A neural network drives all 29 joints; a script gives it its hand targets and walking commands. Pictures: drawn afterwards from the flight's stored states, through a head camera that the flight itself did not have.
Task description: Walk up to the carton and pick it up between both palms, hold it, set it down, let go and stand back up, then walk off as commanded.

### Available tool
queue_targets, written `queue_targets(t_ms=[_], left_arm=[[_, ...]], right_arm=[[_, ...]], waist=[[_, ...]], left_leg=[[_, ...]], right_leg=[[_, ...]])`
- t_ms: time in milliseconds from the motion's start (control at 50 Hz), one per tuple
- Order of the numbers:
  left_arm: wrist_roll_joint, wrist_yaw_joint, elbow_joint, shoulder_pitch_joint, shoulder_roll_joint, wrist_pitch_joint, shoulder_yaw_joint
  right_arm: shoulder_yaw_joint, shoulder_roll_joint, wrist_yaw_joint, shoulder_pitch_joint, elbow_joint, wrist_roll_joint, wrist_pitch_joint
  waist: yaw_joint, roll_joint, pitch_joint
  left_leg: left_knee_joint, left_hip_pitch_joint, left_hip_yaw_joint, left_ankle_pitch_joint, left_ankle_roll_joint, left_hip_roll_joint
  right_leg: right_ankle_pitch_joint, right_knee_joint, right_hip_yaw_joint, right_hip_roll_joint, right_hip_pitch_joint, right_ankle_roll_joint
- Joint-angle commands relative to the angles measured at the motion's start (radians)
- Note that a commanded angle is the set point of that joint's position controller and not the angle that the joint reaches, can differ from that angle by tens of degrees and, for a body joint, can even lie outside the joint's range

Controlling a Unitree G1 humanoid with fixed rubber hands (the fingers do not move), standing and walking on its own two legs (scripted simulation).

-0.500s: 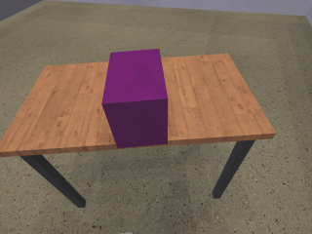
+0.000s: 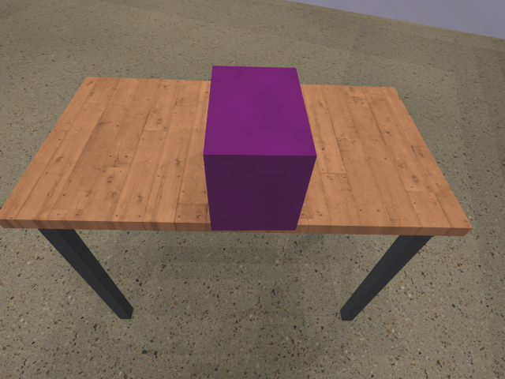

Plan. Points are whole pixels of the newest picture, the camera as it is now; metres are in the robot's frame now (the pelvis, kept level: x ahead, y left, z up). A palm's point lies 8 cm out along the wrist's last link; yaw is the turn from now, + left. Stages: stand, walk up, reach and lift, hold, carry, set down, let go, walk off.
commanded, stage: walk up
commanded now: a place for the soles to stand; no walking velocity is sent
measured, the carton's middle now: (254, 148) +0.53 +0.01 +0.06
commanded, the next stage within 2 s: reach and lift in 1.76 s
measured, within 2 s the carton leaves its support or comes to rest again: neither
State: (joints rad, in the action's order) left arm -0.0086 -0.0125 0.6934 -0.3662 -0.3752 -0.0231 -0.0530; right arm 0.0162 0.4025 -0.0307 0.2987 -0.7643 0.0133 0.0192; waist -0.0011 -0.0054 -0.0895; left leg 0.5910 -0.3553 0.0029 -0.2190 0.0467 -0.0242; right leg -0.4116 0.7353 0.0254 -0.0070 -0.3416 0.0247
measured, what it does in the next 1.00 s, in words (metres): steps on the spot: right foot, then left foot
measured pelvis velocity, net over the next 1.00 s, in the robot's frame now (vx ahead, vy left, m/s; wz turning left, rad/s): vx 0.04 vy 0.00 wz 0.00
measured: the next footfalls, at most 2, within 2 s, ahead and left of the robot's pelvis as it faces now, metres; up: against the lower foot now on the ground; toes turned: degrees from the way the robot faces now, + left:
right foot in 0.02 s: +0.09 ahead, -0.12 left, +0.00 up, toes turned +1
left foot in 0.32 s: +0.09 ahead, +0.12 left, +0.00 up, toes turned +0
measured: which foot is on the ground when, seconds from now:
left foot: down 0.00-0.04, up 0.06-0.30, down 0.32-1.00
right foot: up 0.00-0.00, down 0.02-1.00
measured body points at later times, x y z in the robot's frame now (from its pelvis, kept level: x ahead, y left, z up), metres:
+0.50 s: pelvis +0.03 +0.00 +0.00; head +0.06 +0.00 +0.45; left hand +0.13 +0.30 -0.10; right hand +0.10 -0.32 -0.11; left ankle +0.06 +0.11 -0.73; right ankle +0.04 -0.12 -0.72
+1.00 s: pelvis +0.04 +0.00 +0.00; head +0.06 -0.01 +0.45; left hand +0.14 +0.30 -0.10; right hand +0.10 -0.31 -0.11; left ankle +0.05 +0.12 -0.73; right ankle +0.05 -0.12 -0.73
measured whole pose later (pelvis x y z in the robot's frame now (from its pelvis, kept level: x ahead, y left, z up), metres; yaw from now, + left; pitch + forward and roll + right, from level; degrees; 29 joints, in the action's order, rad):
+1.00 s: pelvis +0.04 +0.00 +0.00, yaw +0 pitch -1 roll +1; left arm -0.01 -0.01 0.71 -0.28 -0.37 -0.03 -0.02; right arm 0.02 0.40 -0.03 0.30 -0.83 0.01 0.03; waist 0.00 0.00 -0.07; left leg 0.59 -0.27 0.01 -0.30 0.01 -0.01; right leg -0.30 0.61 0.02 0.01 -0.28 0.01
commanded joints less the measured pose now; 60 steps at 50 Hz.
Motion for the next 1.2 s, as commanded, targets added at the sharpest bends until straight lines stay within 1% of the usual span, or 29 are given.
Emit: queue_targets(t_ms=[0, 20, 40, 60, 100, 120, 140, 180, 220, 260, 280, 320, 340, 360, 440, 480, 520, 540, 580, 700, 760, 780, 840, 900, 940, 1020, 1060, 1120, 1180], left_arm=[[-0.018, 0.027, 0.026, -0.155, -0.162, -0.054, -0.053], [-0.035, 0.035, 0.036, -0.159, -0.206, -0.060, -0.061], [-0.051, 0.040, 0.012, -0.132, -0.249, -0.060, -0.085], [-0.044, 0.034, -0.010, -0.030, -0.321, -0.058, -0.094], [-0.033, 0.036, -0.035, 0.037, -0.294, -0.060, -0.076], [-0.023, 0.030, -0.032, 0.044, -0.287, -0.058, -0.075], [-0.023, 0.028, -0.040, 0.060, -0.256, -0.061, -0.072], [-0.028, 0.019, -0.047, 0.008, -0.264, -0.057, -0.065], [-0.007, 0.014, -0.043, -0.056, -0.268, -0.053, -0.078], [0.002, 0.017, -0.038, -0.004, -0.266, -0.039, -0.071], [0.007, 0.015, -0.041, 0.017, -0.215, -0.030, -0.058], [0.015, 0.021, -0.061, 0.026, -0.125, -0.029, -0.037], [0.002, 0.026, -0.025, 0.018, -0.192, -0.017, -0.036], [0.011, 0.027, -0.023, 0.015, -0.208, -0.017, -0.038], [0.010, 0.020, 0.010, -0.021, -0.151, -0.041, -0.027], [-0.001, 0.029, 0.029, -0.065, -0.151, -0.052, -0.036], [-0.025, 0.040, 0.030, -0.045, -0.212, -0.065, -0.050], [-0.021, 0.043, 0.020, -0.011, -0.272, -0.068, -0.061], [-0.023, 0.028, 0.005, 0.044, -0.305, -0.061, -0.067], [-0.008, 0.011, -0.021, 0.140, -0.227, -0.035, -0.042], [0.004, 0.008, -0.021, 0.121, -0.139, -0.022, -0.014], [-0.001, 0.015, -0.001, 0.122, -0.183, -0.016, -0.028], [-0.002, 0.007, 0.018, 0.088, -0.164, -0.035, -0.025], [-0.020, 0.018, 0.032, 0.038, -0.230, -0.064, -0.049], [-0.013, 0.020, 0.021, 0.110, -0.283, -0.057, -0.047], [0.001, 0.018, 0.006, 0.113, -0.195, -0.044, -0.026], [-0.008, 0.019, 0.019, 0.128, -0.191, -0.039, -0.020], [-0.002, 0.019, 0.032, 0.091, -0.187, -0.046, -0.014], [-0.011, 0.020, 0.039, 0.141, -0.245, -0.050, -0.034]], right_arm=[[0.088, 0.217, 0.002, -0.052, 0.104, 0.018, 0.003], [0.092, 0.200, 0.002, -0.027, 0.104, 0.009, -0.004], [0.068, 0.136, 0.005, -0.007, 0.124, 0.003, 0.001], [0.073, 0.138, 0.012, -0.009, 0.098, 0.016, -0.007], [0.087, 0.191, 0.005, 0.020, 0.070, 0.011, -0.007], [0.094, 0.193, 0.000, 0.060, 0.053, 0.008, -0.007], [0.092, 0.184, 0.003, 0.059, 0.049, 0.007, -0.001], [0.088, 0.184, 0.000, 0.039, 0.065, -0.004, 0.018], [0.072, 0.168, 0.008, 0.017, 0.086, -0.002, 0.037], [0.074, 0.144, 0.019, 0.065, 0.054, 0.003, 0.053], [0.084, 0.181, 0.026, 0.119, 0.018, 0.009, 0.060], [0.105, 0.282, 0.039, 0.088, 0.022, 0.025, 0.062], [0.114, 0.307, 0.029, 0.075, 0.022, 0.010, 0.057], [0.101, 0.274, 0.027, 0.043, 0.023, 0.001, 0.057], [0.075, 0.236, 0.026, 0.013, 0.035, 0.012, 0.052], [0.079, 0.223, 0.025, -0.040, 0.057, 0.001, 0.038], [0.055, 0.158, 0.024, -0.058, 0.076, -0.012, 0.031], [0.047, 0.122, 0.021, -0.059, 0.079, -0.008, 0.020], [0.071, 0.184, 0.021, -0.025, 0.058, 0.000, 0.003], [0.084, 0.180, 0.016, 0.037, 0.015, 0.004, 0.044], [0.095, 0.279, 0.029, 0.037, -0.009, 0.018, 0.061], [0.084, 0.274, 0.027, 0.011, -0.011, 0.012, 0.063], [0.069, 0.234, 0.024, -0.060, 0.009, 0.009, 0.051], [0.048, 0.140, 0.018, -0.093, 0.029, 0.002, 0.042], [0.058, 0.160, 0.025, -0.048, 0.002, 0.001, 0.032], [0.065, 0.231, 0.026, -0.016, -0.001, -0.004, 0.063], [0.070, 0.241, 0.023, -0.044, -0.007, -0.003, 0.058], [0.057, 0.212, 0.020, -0.074, 0.003, -0.005, 0.052], [0.047, 0.157, 0.016, -0.068, 0.005, -0.001, 0.040]], waist=[[-0.041, 0.114, 0.170], [-0.037, 0.063, 0.173], [-0.029, -0.123, 0.121], [-0.016, -0.174, -0.032], [0.015, -0.032, -0.095], [0.029, -0.119, -0.103], [0.019, -0.081, -0.053], [-0.010, -0.203, 0.046], [-0.035, -0.121, 0.133], [0.011, -0.142, 0.144], [0.028, -0.134, 0.184], [0.023, 0.184, 0.118], [0.040, 0.138, 0.121], [0.022, 0.126, 0.083], [-0.010, 0.123, 0.146], [-0.045, 0.077, 0.202], [-0.040, 0.068, 0.178], [-0.019, -0.101, 0.074], [-0.008, -0.116, 0.006], [0.025, -0.125, 0.094], [0.017, 0.153, 0.069], [0.017, 0.098, 0.028], [-0.016, 0.050, 0.106], [-0.035, -0.048, 0.158], [0.010, -0.108, 0.077], [0.002, 0.018, 0.200], [0.006, 0.019, 0.154], [-0.019, 0.059, 0.171], [0.009, -0.083, 0.105]], left_leg=[[-0.097, 0.077, 0.195, -0.231, 0.129, 0.163], [0.013, 0.001, 0.155, -0.245, 0.087, 0.126], [0.173, -0.236, 0.082, -0.318, 0.026, 0.029], [0.281, -0.238, 0.011, -0.324, -0.013, -0.009], [0.332, -0.141, 0.059, -0.238, -0.013, 0.033], [0.351, -0.166, 0.025, -0.196, -0.020, 0.021], [0.259, -0.153, 0.022, -0.195, -0.021, 0.040], [0.166, -0.099, -0.014, -0.219, -0.008, 0.015], [0.016, -0.069, -0.035, -0.173, 0.004, 0.017], [-0.140, 0.101, -0.055, -0.029, 0.013, 0.005], [-0.176, 0.219, 0.017, 0.055, 0.024, 0.039], [-0.304, 0.362, 0.461, 0.051, 0.132, 0.312], [-0.294, 0.318, 0.508, -0.060, 0.203, 0.376], [-0.262, 0.256, 0.473, 0.040, 0.235, 0.365], [-0.115, 0.233, 0.196, 0.556, 0.159, 0.220], [0.007, 0.216, 0.140, 0.501, 0.123, 0.194], [0.104, 0.035, 0.112, 0.253, 0.047, 0.130], [0.163, -0.121, 0.020, -0.117, 0.000, -0.005], [0.273, -0.077, 0.043, -0.364, 0.006, 0.039], [-0.120, 0.204, 0.028, -0.022, 0.012, 0.027], [-0.328, 0.245, 0.447, -0.257, 0.130, 0.293], [-0.328, 0.193, 0.485, -0.212, 0.158, 0.341], [-0.200, 0.113, 0.283, 0.005, 0.125, 0.244], [0.051, -0.020, 0.050, 0.077, -0.004, 0.062], [0.012, 0.043, 0.016, -0.173, -0.010, 0.036], [-0.162, 0.200, 0.231, 0.090, 0.074, 0.193], [-0.124, 0.187, 0.238, 0.142, 0.092, 0.217], [-0.096, 0.128, 0.159, 0.150, 0.058, 0.166], [0.004, 0.051, 0.045, -0.010, 0.008, 0.053]], right_leg=[[0.137, -0.322, -0.064, -0.014, 0.153, 0.028], [0.128, -0.354, 0.028, 0.006, 0.249, 0.041], [-0.085, -0.438, 0.345, 0.183, 0.301, 0.121], [-0.308, -0.550, 0.538, 0.353, 0.081, 0.202], [-0.224, -0.540, 0.457, 0.329, -0.077, 0.239], [-0.151, -0.543, 0.392, 0.268, -0.017, 0.207], [0.019, -0.481, 0.280, 0.232, 0.061, 0.174], [0.316, -0.355, 0.249, 0.208, 0.185, 0.185], [0.461, -0.257, 0.230, 0.230, 0.287, 0.187], [0.522, -0.151, 0.156, 0.210, 0.185, 0.158], [0.366, -0.090, 0.099, 0.147, 0.119, 0.107], [-0.048, 0.116, -0.010, -0.036, -0.198, 0.015], [-0.184, 0.157, 0.038, -0.014, -0.219, 0.001], [-0.187, 0.190, 0.048, -0.002, -0.198, -0.001], [-0.033, -0.024, -0.048, 0.006, -0.018, 0.015], [0.203, -0.282, -0.079, -0.006, 0.122, 0.023], [0.298, -0.323, 0.131, 0.108, 0.246, 0.072], [0.235, -0.410, 0.366, 0.257, 0.221, 0.140], [0.038, -0.443, 0.459, 0.364, 0.048, 0.235], [0.150, -0.277, 0.147, 0.141, 0.034, 0.088], [-0.068, 0.000, -0.001, -0.028, -0.175, 0.027], [-0.100, 0.033, 0.055, 0.018, -0.154, 0.009], [-0.001, -0.185, -0.016, 0.014, 0.070, 0.028], [0.268, -0.352, 0.256, 0.184, 0.268, 0.100], [0.315, -0.330, 0.294, 0.256, 0.123, 0.160], [0.272, -0.147, 0.047, 0.055, 0.097, 0.035], [0.145, -0.182, 0.033, 0.048, 0.066, 0.021], [0.253, -0.210, 0.079, 0.064, 0.163, 0.043], [0.278, -0.305, 0.210, 0.180, 0.157, 0.108]])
